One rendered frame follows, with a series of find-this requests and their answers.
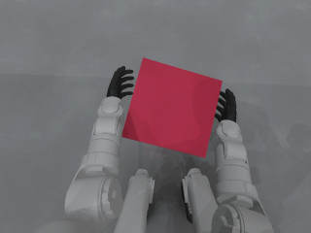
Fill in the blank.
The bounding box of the carton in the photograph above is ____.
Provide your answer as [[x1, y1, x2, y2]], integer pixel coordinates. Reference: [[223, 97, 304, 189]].
[[121, 57, 223, 158]]

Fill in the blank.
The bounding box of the left robot forearm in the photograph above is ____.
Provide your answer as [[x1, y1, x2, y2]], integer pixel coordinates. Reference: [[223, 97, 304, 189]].
[[64, 96, 124, 214]]

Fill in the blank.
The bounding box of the right robot upper arm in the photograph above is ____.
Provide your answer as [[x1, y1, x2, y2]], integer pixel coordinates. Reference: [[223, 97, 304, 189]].
[[210, 203, 274, 233]]

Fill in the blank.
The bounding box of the left robot hand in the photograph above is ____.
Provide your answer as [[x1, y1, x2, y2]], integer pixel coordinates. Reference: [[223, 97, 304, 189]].
[[106, 66, 134, 99]]

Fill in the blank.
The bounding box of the left robot upper arm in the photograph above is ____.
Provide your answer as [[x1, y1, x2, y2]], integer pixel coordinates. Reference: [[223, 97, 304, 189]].
[[32, 175, 123, 233]]

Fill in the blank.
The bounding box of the right robot forearm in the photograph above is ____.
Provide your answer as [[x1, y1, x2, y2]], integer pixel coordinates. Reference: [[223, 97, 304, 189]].
[[211, 119, 269, 220]]

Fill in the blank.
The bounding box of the robot left shin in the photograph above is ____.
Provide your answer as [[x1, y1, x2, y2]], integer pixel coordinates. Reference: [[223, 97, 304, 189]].
[[128, 169, 150, 209]]

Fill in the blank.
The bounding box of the right robot hand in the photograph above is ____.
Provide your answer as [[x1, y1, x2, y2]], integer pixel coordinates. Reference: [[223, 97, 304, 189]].
[[215, 88, 237, 122]]

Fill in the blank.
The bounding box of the right robot thigh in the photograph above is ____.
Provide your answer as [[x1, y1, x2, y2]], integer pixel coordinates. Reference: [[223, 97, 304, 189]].
[[182, 173, 219, 233]]

